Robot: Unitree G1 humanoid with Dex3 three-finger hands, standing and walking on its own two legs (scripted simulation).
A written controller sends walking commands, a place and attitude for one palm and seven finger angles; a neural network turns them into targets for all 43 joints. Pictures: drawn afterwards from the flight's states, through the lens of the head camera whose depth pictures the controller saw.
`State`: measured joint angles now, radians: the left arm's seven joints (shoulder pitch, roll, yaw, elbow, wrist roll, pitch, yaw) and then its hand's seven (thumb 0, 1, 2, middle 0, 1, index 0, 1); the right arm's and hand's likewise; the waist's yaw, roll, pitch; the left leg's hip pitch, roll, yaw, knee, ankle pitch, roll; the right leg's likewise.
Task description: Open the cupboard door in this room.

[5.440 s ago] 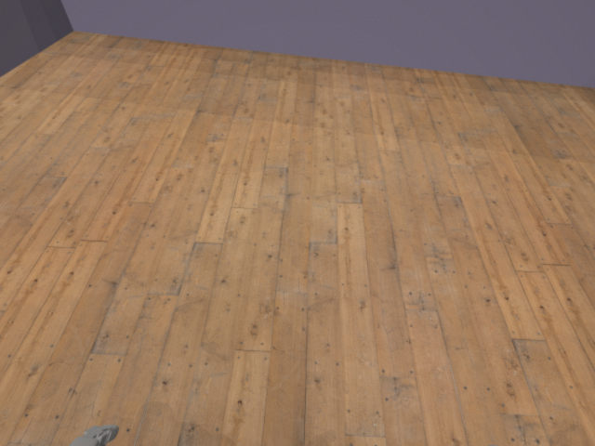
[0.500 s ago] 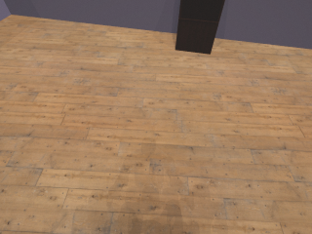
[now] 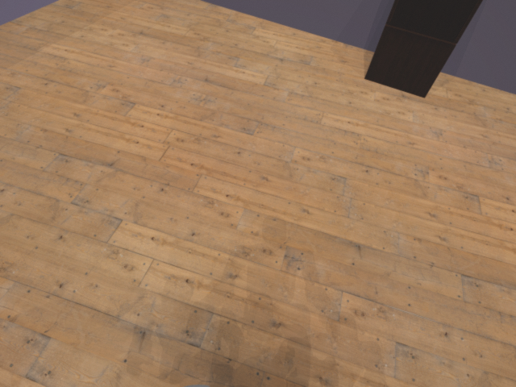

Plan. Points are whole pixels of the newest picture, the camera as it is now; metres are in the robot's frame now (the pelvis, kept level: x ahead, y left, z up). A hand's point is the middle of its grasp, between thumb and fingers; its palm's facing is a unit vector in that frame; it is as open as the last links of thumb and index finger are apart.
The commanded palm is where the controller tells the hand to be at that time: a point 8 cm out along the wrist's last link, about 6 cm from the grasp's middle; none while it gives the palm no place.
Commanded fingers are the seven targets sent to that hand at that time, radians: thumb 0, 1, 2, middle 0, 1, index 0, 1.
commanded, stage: turn or walk to find it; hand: left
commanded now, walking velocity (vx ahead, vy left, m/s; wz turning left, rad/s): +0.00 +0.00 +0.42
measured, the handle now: out of the picture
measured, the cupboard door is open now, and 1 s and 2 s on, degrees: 0 0 0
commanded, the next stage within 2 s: stand and wait in 0.18 s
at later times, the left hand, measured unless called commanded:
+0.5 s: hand out of the picture +0.05 +0.18 -0.14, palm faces +0.12 -0.96 -0.26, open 7.3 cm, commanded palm none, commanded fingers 0.00 0.90 0.90 -0.20 -0.30 -0.20 -0.30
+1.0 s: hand out of the picture -0.09 +0.22 -0.17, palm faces +0.33 -0.91 -0.24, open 7.3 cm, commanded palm none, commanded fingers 0.00 0.90 0.90 -0.20 -0.30 -0.20 -0.30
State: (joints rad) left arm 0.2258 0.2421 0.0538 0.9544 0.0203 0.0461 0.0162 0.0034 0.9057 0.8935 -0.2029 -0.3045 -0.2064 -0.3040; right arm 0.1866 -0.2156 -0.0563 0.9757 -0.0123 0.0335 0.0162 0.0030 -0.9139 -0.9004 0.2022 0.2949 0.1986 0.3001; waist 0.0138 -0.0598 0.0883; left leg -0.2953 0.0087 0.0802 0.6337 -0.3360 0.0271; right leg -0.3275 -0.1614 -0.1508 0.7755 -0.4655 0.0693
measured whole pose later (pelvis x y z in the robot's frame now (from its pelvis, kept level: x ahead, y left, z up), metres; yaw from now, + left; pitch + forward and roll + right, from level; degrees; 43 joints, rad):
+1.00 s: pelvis -0.05 +0.01 +0.01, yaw +17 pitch -1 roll +0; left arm 0.23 0.24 0.07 1.03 0.02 0.07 0.02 0.01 0.91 0.89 -0.20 -0.30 -0.20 -0.30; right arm 0.18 -0.19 -0.05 1.00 -0.02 0.02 -0.01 0.00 -0.91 -0.90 0.20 0.29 0.20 0.30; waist 0.02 -0.04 0.07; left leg -0.25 -0.01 0.04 0.53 -0.28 0.04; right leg -0.40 -0.09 -0.07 0.97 -0.46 0.05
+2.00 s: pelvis -0.10 +0.00 +0.02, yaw +40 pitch +0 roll -1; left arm 0.20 0.26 0.07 0.97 0.02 0.06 0.01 0.01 0.91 0.89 -0.20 -0.30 -0.20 -0.30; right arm 0.16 -0.19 -0.03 0.94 -0.01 0.02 0.00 0.00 -0.91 -0.90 0.21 0.30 0.20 0.30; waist 0.02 -0.02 0.07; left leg -0.23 -0.02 0.01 0.45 -0.22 0.04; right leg -0.44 -0.09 -0.03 1.03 -0.40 0.09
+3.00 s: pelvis -0.12 -0.06 +0.02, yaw +66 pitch -1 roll +0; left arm 0.19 0.25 0.06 0.95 0.02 0.06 0.01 0.01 0.91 0.89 -0.20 -0.30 -0.20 -0.30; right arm 0.15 -0.20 -0.04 0.94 -0.02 0.02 0.00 0.00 -0.91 -0.90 0.21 0.30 0.20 0.30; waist 0.01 -0.01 0.07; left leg -0.23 -0.02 -0.01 0.46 -0.22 0.03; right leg -0.41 -0.08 -0.03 0.93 -0.43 0.09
